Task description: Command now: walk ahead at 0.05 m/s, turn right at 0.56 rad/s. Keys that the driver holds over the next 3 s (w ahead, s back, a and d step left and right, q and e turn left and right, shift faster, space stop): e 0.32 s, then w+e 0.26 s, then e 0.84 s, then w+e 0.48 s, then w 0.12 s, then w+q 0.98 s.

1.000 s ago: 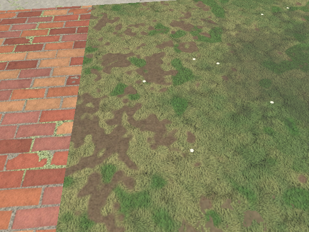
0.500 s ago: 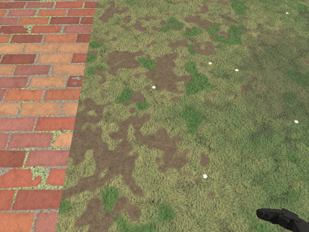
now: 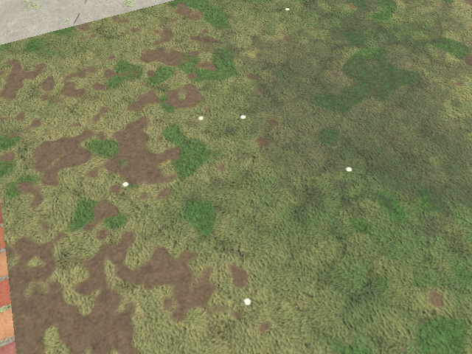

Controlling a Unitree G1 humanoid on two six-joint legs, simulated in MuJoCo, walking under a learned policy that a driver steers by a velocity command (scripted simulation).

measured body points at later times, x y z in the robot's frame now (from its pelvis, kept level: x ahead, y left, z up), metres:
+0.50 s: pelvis +0.05 +0.02 +0.00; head +0.07 +0.02 +0.45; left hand +0.28 +0.24 -0.10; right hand +0.08 -0.30 -0.10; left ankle +0.08 +0.13 -0.73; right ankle +0.04 -0.10 -0.71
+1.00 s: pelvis +0.14 -0.08 -0.01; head +0.19 -0.12 +0.44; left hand +0.46 +0.03 -0.08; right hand +0.07 -0.38 -0.12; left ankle +0.15 +0.09 -0.64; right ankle +0.16 -0.20 -0.73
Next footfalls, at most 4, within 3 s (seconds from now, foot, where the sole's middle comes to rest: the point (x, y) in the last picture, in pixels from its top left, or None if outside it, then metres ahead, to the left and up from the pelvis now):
0.46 left None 0.12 0.12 -0.77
0.88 right None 0.19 -0.22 -0.77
1.30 left None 0.34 -0.05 -0.77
1.74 right None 0.12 -0.22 -0.77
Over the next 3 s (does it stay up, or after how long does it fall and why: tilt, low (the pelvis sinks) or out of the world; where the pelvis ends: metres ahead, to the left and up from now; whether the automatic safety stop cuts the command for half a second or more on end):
stays up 0.47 -0.75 0.01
